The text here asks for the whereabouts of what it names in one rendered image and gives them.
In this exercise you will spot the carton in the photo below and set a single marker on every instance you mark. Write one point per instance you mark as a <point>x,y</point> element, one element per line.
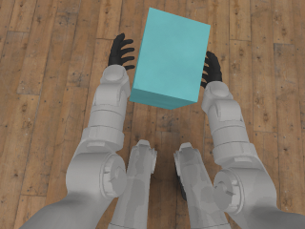
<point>170,62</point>

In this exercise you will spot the robot right thigh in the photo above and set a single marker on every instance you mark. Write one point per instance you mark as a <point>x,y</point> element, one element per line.
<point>203,212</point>

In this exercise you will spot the robot right upper arm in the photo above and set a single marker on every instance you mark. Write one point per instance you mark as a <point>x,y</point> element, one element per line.
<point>248,195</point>

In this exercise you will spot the right robot forearm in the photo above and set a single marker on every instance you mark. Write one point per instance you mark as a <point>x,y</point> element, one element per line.
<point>232,147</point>

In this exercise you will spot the robot left hand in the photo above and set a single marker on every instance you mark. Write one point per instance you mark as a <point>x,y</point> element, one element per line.
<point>116,52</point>

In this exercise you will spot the robot right foot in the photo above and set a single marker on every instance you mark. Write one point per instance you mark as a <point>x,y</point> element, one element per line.
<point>183,194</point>

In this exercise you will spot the robot left upper arm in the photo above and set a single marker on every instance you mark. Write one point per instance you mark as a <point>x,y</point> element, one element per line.
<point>93,180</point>

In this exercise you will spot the robot right hand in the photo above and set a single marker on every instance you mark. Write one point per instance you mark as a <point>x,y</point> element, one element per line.
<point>213,71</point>

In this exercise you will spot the left robot forearm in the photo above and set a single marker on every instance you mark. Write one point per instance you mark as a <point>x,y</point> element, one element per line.
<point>104,133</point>

